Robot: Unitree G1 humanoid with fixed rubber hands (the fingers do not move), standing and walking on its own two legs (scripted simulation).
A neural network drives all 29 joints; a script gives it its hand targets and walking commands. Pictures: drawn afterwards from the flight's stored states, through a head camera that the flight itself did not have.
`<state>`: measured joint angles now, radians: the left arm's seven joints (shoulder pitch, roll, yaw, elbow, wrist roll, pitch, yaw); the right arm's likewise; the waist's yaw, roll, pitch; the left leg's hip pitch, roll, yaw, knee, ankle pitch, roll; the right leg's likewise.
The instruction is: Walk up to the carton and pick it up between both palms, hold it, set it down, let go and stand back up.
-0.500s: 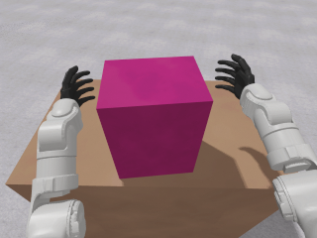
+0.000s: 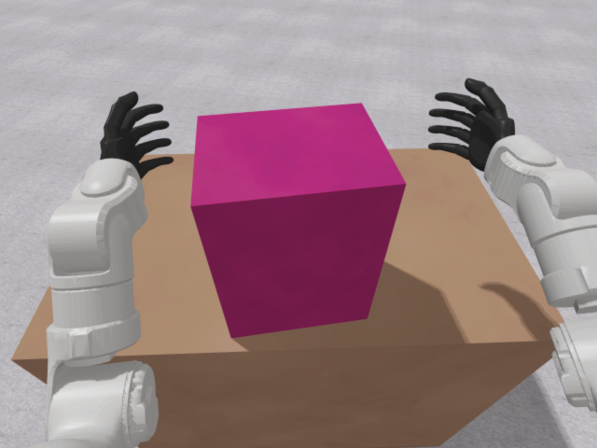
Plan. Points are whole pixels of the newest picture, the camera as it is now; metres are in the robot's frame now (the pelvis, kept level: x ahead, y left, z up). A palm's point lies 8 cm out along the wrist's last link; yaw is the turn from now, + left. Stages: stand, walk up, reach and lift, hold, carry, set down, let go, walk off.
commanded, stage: set down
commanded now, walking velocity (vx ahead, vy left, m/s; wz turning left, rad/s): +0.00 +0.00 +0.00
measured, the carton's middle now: (291, 228) +0.39 +0.06 +0.09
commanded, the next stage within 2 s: none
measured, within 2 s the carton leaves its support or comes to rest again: neither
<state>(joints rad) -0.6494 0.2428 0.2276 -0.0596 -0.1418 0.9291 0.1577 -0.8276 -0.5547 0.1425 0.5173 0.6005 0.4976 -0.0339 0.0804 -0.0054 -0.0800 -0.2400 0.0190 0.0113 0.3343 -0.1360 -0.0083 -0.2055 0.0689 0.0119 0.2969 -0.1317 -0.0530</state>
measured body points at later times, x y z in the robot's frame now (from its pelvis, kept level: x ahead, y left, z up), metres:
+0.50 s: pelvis -0.02 -0.01 +0.00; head -0.03 -0.01 +0.45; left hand +0.29 +0.23 +0.17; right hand +0.36 -0.19 +0.15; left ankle +0.02 +0.12 -0.75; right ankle +0.01 -0.09 -0.75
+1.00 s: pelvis +0.01 -0.02 +0.00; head +0.02 -0.02 +0.45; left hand +0.24 +0.21 +0.10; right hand +0.28 -0.21 +0.08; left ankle +0.02 +0.12 -0.75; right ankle +0.01 -0.09 -0.75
